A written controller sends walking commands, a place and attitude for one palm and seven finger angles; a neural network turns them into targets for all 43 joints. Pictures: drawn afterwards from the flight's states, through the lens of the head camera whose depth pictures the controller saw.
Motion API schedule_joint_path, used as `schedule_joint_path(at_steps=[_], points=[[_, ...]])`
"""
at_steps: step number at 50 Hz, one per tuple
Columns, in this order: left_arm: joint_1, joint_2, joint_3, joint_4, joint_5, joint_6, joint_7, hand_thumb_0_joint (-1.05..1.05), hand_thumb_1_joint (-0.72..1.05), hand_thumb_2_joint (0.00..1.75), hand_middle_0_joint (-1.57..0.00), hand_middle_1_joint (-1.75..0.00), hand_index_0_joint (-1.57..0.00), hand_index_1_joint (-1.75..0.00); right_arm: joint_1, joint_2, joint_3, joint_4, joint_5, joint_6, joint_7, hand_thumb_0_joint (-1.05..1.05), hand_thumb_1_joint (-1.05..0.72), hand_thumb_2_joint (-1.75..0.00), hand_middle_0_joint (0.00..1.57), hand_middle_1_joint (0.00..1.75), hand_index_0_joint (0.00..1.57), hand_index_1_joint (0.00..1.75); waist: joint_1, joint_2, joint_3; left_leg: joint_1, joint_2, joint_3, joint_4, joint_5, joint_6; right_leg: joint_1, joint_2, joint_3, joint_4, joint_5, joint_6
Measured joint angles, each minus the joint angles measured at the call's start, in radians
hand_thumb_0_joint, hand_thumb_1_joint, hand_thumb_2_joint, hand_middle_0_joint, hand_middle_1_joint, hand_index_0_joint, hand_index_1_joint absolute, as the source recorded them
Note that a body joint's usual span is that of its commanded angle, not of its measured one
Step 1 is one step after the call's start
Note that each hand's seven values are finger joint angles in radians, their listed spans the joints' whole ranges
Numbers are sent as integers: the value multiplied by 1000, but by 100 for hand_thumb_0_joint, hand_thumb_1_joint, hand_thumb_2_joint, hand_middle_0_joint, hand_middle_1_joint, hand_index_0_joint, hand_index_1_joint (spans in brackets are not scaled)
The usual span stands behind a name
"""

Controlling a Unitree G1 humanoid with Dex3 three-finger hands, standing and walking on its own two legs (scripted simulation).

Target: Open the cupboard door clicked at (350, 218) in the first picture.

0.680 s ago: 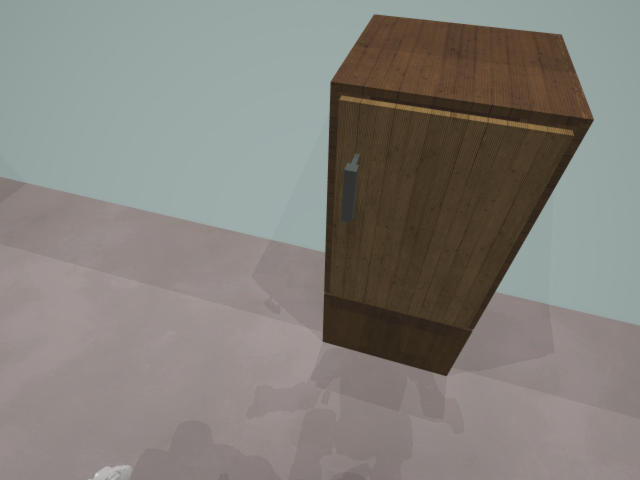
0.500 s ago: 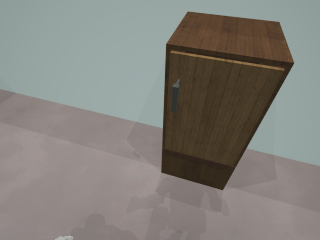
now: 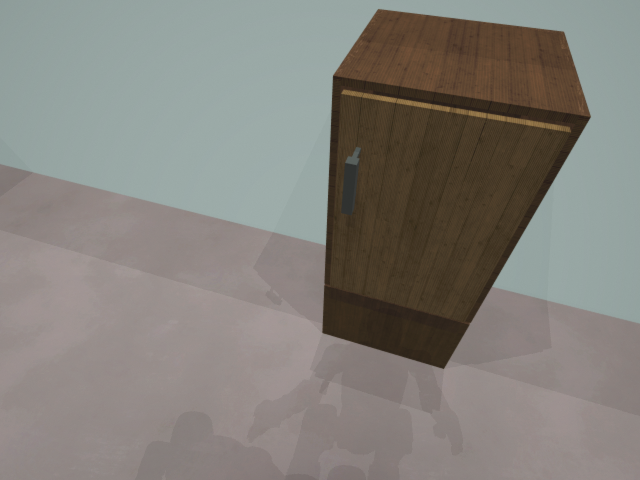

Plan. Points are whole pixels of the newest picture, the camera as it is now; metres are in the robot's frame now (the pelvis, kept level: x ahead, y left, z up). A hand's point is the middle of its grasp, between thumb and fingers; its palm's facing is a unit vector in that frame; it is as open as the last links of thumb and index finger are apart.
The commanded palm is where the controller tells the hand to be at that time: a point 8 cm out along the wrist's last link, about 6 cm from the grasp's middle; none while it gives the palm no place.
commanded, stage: stand and wait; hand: left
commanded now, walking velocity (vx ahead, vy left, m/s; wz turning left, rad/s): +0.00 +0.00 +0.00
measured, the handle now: (352, 181) +0.68 -0.03 -0.03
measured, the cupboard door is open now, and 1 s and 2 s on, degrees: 0 0 0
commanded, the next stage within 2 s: look at it before walking up in 0.14 s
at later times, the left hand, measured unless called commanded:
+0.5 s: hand out of the picture +0.08 +0.24 -0.16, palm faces -0.03 -0.95 -0.33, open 7.4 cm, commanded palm none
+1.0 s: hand out of the picture +0.09 +0.22 -0.16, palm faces -0.03 -0.95 -0.31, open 7.4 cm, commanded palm none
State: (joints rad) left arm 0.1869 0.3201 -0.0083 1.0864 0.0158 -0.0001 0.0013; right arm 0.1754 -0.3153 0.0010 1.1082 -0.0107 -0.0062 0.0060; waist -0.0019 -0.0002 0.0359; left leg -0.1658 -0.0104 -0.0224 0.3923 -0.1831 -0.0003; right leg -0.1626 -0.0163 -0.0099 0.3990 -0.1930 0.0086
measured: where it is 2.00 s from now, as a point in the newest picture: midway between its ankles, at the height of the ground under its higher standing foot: outside the picture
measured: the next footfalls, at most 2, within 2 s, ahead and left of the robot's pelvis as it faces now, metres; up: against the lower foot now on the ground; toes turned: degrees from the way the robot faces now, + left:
left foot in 1.80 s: +0.28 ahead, -0.05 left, +0.00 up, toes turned -11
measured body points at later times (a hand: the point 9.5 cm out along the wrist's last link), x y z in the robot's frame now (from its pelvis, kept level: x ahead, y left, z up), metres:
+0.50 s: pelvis +0.01 +0.00 +0.00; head +0.01 +0.00 +0.45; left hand +0.08 +0.29 -0.13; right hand +0.08 -0.29 -0.13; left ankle +0.02 +0.12 -0.74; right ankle +0.02 -0.12 -0.74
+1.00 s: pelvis +0.03 -0.01 +0.00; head +0.02 -0.01 +0.45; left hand +0.09 +0.27 -0.14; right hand +0.09 -0.29 -0.14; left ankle +0.02 +0.12 -0.74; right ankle +0.02 -0.12 -0.74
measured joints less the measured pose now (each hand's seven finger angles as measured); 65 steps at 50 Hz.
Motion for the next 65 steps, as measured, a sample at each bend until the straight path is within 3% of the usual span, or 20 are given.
schedule_joint_path(at_steps=[47,52,56,58,61,63,65], points=[[-28,-7,5,9,-2,-3,5,1,91,90,-20,-30,-20,-30,-41,3,8,7,-2,-7,-12,1,-91,-90,21,30,20,30,6,4,-10,41,13,6,-39,-15,-12,33,13,6,-31,-15,-9],[18,-31,15,-4,5,26,-8,1,91,90,-20,-30,-20,-30,-19,47,4,-11,-10,3,-17,0,-91,-90,20,30,20,30,12,-9,-26,36,22,44,8,-60,-16,-10,21,39,64,-70,-15],[65,-50,37,-25,13,56,-32,1,91,90,-20,-30,-20,-30,17,85,-9,-36,-16,-3,-24,0,-91,-90,21,30,20,30,13,-19,-22,46,45,92,29,-94,-26,-117,17,17,291,-217,-11],[76,-64,46,-36,14,61,-43,1,91,90,-20,-30,-19,-30,39,92,-16,-39,-18,-8,-28,0,-90,-90,21,30,20,30,8,-12,-11,55,64,106,34,-106,-41,-154,8,-2,335,-243,-11],[90,-88,54,-58,13,44,-55,1,91,90,-20,-30,-20,-30,71,84,-29,-29,-20,-4,-30,0,-90,-90,21,30,20,30,6,16,6,45,107,114,107,-159,-71,-137,-2,-37,220,-155,-13],[94,-105,56,-64,15,19,-48,1,91,90,-20,-30,-20,-30,92,74,-38,-14,-14,10,-30,0,-90,-90,21,30,20,30,5,44,11,-32,136,89,307,-272,-47,-132,23,-71,224,-84,-47],[104,-121,57,-69,11,3,-33,1,91,90,-20,-30,-20,-30,106,72,-42,1,-10,26,-27,1,-91,-90,21,30,20,30,12,45,8,-132,119,61,535,-313,-25,-107,39,-86,209,-115,-81]])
